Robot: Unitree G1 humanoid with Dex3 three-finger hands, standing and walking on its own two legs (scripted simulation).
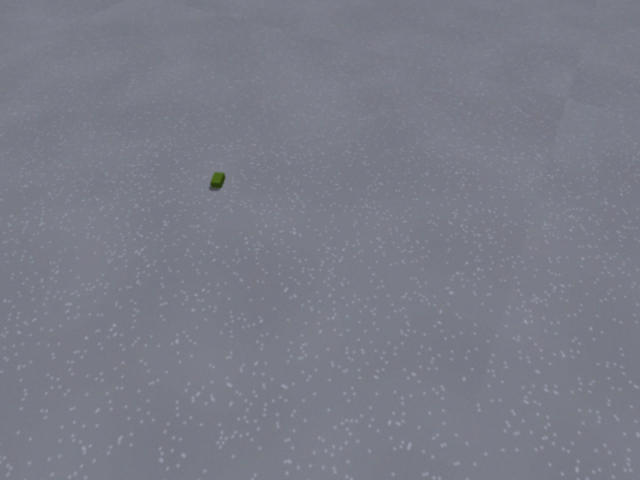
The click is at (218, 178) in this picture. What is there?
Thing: small brick
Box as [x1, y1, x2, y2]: [210, 172, 224, 187]
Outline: 215,172 210,182 212,187 221,187 224,175 223,173
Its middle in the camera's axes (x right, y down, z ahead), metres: -0.48 -0.28 +1.83
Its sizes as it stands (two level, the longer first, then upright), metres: 0.072 0.046 0.032
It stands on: the floor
